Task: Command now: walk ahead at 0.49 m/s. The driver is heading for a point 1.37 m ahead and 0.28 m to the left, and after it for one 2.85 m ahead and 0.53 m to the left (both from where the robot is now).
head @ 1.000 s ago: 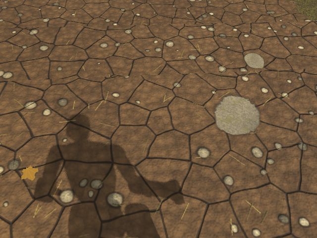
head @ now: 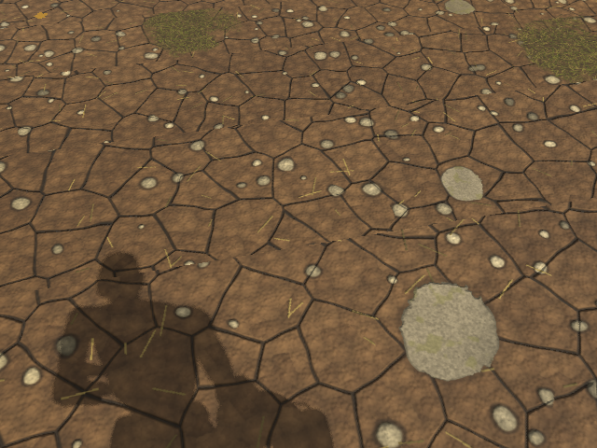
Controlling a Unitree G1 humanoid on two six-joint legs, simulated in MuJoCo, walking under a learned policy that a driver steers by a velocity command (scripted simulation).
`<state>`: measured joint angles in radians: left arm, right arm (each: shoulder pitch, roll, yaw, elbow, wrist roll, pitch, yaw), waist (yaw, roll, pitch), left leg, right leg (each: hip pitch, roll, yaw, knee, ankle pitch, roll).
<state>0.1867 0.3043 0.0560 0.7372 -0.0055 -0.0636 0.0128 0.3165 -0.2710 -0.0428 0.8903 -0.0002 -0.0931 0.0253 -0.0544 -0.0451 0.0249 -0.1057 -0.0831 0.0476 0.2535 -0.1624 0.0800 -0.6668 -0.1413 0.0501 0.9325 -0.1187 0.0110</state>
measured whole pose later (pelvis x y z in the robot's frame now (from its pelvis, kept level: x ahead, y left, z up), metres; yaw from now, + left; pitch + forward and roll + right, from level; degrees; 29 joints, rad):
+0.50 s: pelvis +0.30 -0.06 +0.00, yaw +0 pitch +1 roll -1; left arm 0.34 0.24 0.04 0.80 0.07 -0.11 -0.03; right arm 0.19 -0.30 -0.02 0.83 -0.08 -0.08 0.05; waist 0.04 0.04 0.02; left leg -0.64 0.10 -0.06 1.04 -0.20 0.03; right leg -0.18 0.06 -0.06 0.31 -0.16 -0.08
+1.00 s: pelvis +0.59 +0.02 +0.00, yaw +1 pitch +2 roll +1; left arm 0.22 0.25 0.01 0.84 0.09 -0.09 -0.05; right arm 0.38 -0.24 -0.01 0.89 -0.06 -0.10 0.01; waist -0.04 -0.02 -0.03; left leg -0.22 -0.08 0.06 0.32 -0.15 0.09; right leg -0.60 -0.08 0.04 1.05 -0.25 -0.05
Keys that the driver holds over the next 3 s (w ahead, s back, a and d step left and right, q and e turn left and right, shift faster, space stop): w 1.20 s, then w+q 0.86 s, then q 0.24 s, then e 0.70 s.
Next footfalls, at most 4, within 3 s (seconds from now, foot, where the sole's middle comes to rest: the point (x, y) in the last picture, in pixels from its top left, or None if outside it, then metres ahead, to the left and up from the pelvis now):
0.26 right None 0.34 -0.15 -0.78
0.76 left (249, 384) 0.64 0.09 -0.78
1.32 right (327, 274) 0.95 -0.11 -0.78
2.00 left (205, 235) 1.24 0.24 -0.95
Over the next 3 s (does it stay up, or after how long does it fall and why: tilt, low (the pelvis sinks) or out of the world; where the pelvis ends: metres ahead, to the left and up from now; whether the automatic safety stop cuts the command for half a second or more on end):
stays up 1.48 0.18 -0.17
